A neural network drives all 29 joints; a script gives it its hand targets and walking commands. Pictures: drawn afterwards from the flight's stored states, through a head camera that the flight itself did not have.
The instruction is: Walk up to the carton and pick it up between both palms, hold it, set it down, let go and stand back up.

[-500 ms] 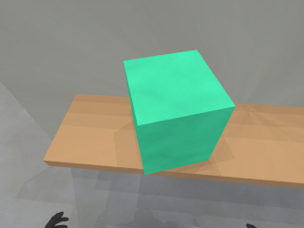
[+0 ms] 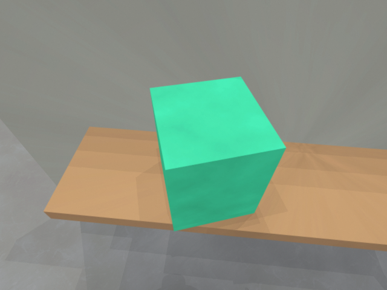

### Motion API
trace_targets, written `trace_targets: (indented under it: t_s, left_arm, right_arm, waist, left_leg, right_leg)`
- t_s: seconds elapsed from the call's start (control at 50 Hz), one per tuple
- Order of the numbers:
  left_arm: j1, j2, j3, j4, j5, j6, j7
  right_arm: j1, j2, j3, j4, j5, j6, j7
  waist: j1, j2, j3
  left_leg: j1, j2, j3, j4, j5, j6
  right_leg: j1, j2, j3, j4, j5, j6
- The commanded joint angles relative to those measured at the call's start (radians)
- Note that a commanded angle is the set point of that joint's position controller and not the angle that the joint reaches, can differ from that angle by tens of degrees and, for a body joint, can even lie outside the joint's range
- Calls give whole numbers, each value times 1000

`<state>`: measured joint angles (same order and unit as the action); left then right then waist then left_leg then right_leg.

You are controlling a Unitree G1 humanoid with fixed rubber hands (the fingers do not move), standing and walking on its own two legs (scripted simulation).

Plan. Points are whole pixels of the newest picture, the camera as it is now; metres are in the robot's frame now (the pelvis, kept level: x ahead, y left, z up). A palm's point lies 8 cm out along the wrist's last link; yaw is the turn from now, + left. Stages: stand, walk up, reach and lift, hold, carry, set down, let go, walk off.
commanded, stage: walk up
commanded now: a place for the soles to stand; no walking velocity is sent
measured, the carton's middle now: (206, 156) +0.39 -0.01 +0.06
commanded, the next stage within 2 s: reach and lift in 0.80 s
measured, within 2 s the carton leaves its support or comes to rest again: neither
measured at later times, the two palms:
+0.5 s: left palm out of the picture +0.06 +0.28 -0.12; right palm out of the picture +0.02 -0.30 -0.13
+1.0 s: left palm out of the picture +0.13 +0.27 -0.13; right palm out of the picture +0.08 -0.31 -0.14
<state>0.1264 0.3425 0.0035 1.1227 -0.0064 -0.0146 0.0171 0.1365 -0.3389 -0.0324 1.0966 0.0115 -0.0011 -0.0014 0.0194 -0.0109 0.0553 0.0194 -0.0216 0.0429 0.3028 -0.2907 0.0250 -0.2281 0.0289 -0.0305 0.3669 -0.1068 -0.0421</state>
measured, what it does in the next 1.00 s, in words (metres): shifts its weight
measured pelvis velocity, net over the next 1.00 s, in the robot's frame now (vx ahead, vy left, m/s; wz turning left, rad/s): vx -0.04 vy -0.03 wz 0.03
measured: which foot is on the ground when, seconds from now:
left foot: down 0.00-1.00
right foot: down 0.00-1.00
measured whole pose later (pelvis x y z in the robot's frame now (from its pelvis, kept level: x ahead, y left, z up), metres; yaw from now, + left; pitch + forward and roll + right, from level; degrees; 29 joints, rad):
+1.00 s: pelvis -0.04 -0.03 -0.03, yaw +2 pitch +0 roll +1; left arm -0.07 0.36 0.08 0.66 0.05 0.49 0.02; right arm 0.03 -0.30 -0.12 0.89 -0.07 0.02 0.08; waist -0.03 -0.04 0.21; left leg -0.28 0.04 0.06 0.71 -0.42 -0.03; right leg -0.47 0.03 -0.08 0.66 -0.18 -0.09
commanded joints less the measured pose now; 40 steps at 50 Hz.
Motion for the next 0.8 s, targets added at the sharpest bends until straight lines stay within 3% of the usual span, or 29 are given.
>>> trace_targets:
  t_s: [0.0,0.04,0.08,0.12,0.14,0.16,0.18,0.2,0.22,0.24,0.28,0.3,0.32,0.38,0.4,0.42,0.44,0.46,0.52,0.54,0.6,0.62,0.64,0.66,0.68,0.72,0.74,0.76,0.78]
  left_arm:
    - [-30,225,47,-62,0,-28,23]
    - [-54,220,49,-58,1,-23,24]
    - [-28,192,51,-57,5,-25,22]
    - [-16,196,47,-77,2,-28,21]
    - [-3,188,44,-58,5,-22,22]
    - [-1,190,48,-71,-1,-23,26]
    - [-35,204,51,-64,3,-20,26]
    - [-36,210,54,-76,7,-15,29]
    - [-41,205,62,-72,-1,-14,25]
    - [-33,196,50,-78,6,-11,28]
    - [-24,215,61,-61,6,-12,27]
    - [2,200,57,-63,-1,-15,24]
    - [-9,197,55,-62,0,-13,22]
    - [-12,205,52,-79,1,-18,25]
    - [-19,211,63,-90,0,-15,24]
    - [-29,212,61,-84,0,-16,23]
    - [-44,189,55,-102,11,-17,23]
    - [-19,189,60,-86,10,-16,20]
    - [-18,172,54,-101,5,-19,23]
    - [18,185,54,-93,2,-18,25]
    - [39,195,58,-93,5,-17,25]
    - [29,198,66,-108,0,-18,24]
    - [16,197,55,-98,3,-16,26]
    - [-6,199,60,-118,10,-13,28]
    - [-13,193,54,-125,6,-16,27]
    - [24,209,53,-102,8,-13,31]
    - [12,219,60,-122,4,-16,27]
    - [7,192,53,-130,7,-15,25]
    - [23,198,54,-111,7,-18,26]
  right_arm:
    - [-28,-201,-38,-67,3,-29,-20]
    - [-4,-195,-33,-47,1,-29,-25]
    - [0,-217,-43,-52,-3,-32,-25]
    - [-9,-209,-40,-63,5,-30,-23]
    - [6,-193,-43,-56,3,-27,-22]
    - [24,-197,-35,-45,2,-21,-28]
    - [40,-186,-33,-38,-3,-17,-27]
    - [28,-200,-41,-58,1,-15,-27]
    - [36,-188,-36,-53,-3,-19,-34]
    - [24,-193,-37,-59,-10,-21,-31]
    - [35,-173,-36,-44,-8,-18,-26]
    - [55,-198,-43,-43,-6,-21,-24]
    - [52,-211,-38,-43,-3,-22,-25]
    - [48,-179,-32,-46,-4,-28,-18]
    - [63,-204,-37,-43,-7,-24,-23]
    - [57,-186,-35,-41,-3,-21,-21]
    - [67,-203,-36,-56,-7,-23,-19]
    - [33,-201,-42,-60,-8,-24,-22]
    - [75,-212,-43,-59,-15,-29,-23]
    - [91,-204,-43,-42,-4,-27,-26]
    - [68,-198,-46,-62,5,-25,-21]
    - [67,-195,-47,-77,-8,-24,-23]
    - [77,-180,-39,-61,-9,-26,-18]
    - [87,-181,-35,-64,-1,-26,-19]
    - [90,-209,-42,-54,-13,-23,-21]
    - [75,-222,-51,-85,-15,-22,-25]
    - [104,-222,-53,-76,-6,-24,-22]
    - [99,-222,-49,-90,-12,-27,-26]
    - [68,-217,-53,-80,-17,-25,-23]
  waist:
    - [-6,7,-73]
    - [-26,15,-95]
    - [-11,-4,-110]
    - [-1,7,-133]
    - [-1,1,-107]
    - [-9,44,-96]
    - [-17,-11,-72]
    - [-16,-9,-44]
    - [-26,36,-9]
    - [-10,59,-13]
    - [-9,-6,-17]
    - [-14,0,-29]
    - [1,-35,-22]
    - [-14,-1,-53]
    - [-1,2,-41]
    - [-8,-26,-39]
    - [-19,14,-58]
    - [-4,-13,-56]
    - [-19,34,-49]
    - [-9,-47,-54]
    - [-2,24,-59]
    - [-9,-10,-44]
    - [-10,15,-61]
    - [-18,-15,-12]
    - [-10,7,-23]
    - [-19,-28,-50]
    - [-10,-7,-62]
    - [-20,25,-17]
    - [-7,14,-27]
  left_leg:
    - [-100,165,-107,-67,153,2]
    - [-78,172,-98,-62,180,4]
    - [-88,180,-89,-49,239,5]
    - [-65,166,-94,-43,230,11]
    - [-73,154,-69,-41,196,-2]
    - [-85,163,-82,-46,147,6]
    - [-102,163,-98,-58,138,-5]
    - [-81,164,-77,-63,130,-4]
    - [-105,173,-74,-74,113,1]
    - [-119,175,-92,-80,130,0]
    - [-141,169,-84,-99,56,1]
    - [-134,165,-89,-74,26,11]
    - [-146,159,-78,-72,22,7]
    - [-128,153,-100,-91,-4,1]
    - [-160,136,-81,-76,-32,11]
    - [-133,166,-86,-78,-14,5]
    - [-123,157,-93,-84,-12,4]
    - [-104,168,-72,-81,27,5]
    - [-123,174,-91,-82,109,4]
    - [-115,168,-95,-89,83,11]
    - [-94,161,-78,-53,25,11]
    - [-123,167,-73,-67,53,13]
    - [-114,157,-64,-65,21,0]
    - [-117,155,-64,-62,13,-4]
    - [-131,150,-75,-69,-20,5]
    - [-55,165,-71,-60,61,-3]
    - [-89,156,-72,-55,8,5]
    - [-115,179,-85,-54,47,5]
    - [-86,172,-77,-59,42,7]
  right_leg:
    - [103,-178,158,-43,193,-8]
    - [123,-183,187,-19,226,-27]
    - [162,-166,145,-14,275,-22]
    - [149,-178,177,-17,322,-36]
    - [138,-168,163,-9,302,-28]
    - [130,-196,209,-24,257,-45]
    - [131,-199,193,-28,237,-33]
    - [79,-182,202,-37,215,-31]
    - [57,-174,194,-38,195,-29]
    - [63,-170,179,-25,165,-2]
    - [86,-173,192,-54,58,-10]
    - [93,-165,201,-64,53,-18]
    - [108,-165,199,-66,53,-14]
    - [94,-178,238,-85,13,-14]
    - [120,-180,261,-82,-44,-14]
    - [70,-177,245,-102,-50,-26]
    - [95,-162,233,-76,-3,-23]
    - [77,-149,212,-60,55,-6]
    - [97,-147,205,-31,116,-13]
    - [94,-148,206,-20,120,-23]
    - [75,-147,239,-51,94,-18]
    - [76,-150,233,-41,118,-11]
    - [86,-161,243,-66,102,-13]
    - [43,-149,255,-67,64,-20]
    - [67,-164,273,-63,48,-28]
    - [37,-162,281,-49,111,-25]
    - [60,-144,260,-56,40,-32]
    - [31,-148,261,-40,85,-25]
    - [52,-151,252,-55,102,-13]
